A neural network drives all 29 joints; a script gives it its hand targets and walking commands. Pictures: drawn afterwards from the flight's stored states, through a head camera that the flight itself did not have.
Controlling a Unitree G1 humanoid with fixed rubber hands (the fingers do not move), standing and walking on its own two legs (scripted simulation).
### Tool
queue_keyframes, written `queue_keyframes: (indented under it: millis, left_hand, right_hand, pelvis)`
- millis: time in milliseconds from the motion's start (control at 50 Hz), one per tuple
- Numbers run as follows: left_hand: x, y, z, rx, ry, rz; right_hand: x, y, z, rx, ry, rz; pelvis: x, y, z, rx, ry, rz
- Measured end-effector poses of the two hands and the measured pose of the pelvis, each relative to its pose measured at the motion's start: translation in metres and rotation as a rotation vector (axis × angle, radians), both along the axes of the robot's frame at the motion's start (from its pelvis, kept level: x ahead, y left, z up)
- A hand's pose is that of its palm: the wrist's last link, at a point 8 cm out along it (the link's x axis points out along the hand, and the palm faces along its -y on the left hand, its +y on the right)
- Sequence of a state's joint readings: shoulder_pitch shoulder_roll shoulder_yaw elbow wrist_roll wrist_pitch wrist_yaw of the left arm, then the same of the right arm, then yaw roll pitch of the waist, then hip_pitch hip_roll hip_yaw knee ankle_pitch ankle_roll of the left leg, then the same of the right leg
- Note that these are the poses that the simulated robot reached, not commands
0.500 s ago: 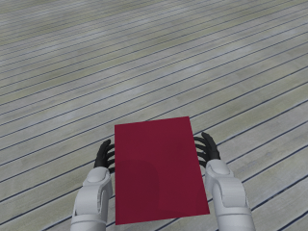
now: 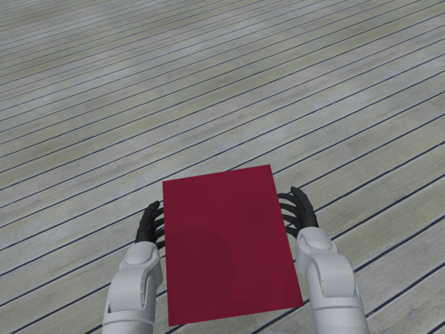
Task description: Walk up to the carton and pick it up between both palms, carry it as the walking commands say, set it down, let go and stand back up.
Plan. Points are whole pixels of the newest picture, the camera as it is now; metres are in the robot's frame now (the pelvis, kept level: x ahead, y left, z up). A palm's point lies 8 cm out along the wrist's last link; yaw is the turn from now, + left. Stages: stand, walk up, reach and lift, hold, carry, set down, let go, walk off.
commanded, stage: carry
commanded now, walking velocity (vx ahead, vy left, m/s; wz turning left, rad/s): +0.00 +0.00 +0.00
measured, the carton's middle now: (229, 250) +0.30 -0.02 -0.05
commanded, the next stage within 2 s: none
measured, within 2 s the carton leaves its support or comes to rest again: neither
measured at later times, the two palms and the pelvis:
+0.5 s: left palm (192, 87) +0.73 +0.02 +0.04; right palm (294, 83) +0.71 -0.26 +0.02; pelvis +0.42 -0.08 +0.00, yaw -5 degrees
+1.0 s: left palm (208, 15) +1.19 -0.06 +0.03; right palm (281, 14) +1.14 -0.33 +0.02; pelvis +0.87 -0.15 +0.00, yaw -7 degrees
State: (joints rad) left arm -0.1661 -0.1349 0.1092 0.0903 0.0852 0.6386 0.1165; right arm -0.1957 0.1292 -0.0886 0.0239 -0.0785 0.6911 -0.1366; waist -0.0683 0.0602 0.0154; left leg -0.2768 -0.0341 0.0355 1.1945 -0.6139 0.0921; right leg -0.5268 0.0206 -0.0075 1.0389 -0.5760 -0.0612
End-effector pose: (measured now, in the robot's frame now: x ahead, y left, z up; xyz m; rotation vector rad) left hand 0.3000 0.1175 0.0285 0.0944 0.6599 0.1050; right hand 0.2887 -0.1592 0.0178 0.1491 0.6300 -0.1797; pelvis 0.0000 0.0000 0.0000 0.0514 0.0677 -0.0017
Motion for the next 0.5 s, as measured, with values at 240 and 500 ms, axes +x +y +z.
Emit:
queue_keyframes:
  millis: [240, 500]
  left_hand:
    - [0.195, -0.020, -0.016, -0.130, -0.015, 0.134]
    - [0.434, -0.099, 0.010, 0.004, -0.012, -0.052]
  right_hand:
    - [0.226, -0.020, 0.010, -0.122, -0.013, 0.124]
    - [0.416, -0.098, 0.004, 0.014, -0.010, -0.062]
  pelvis:
    - [0.202, -0.053, -0.003, -0.006, 0.062, 0.037]
    - [0.423, -0.082, 0.005, 0.017, 0.017, -0.083]
